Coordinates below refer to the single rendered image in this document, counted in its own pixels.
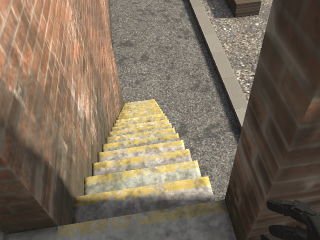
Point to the stairs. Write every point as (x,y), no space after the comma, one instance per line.
(143,167)

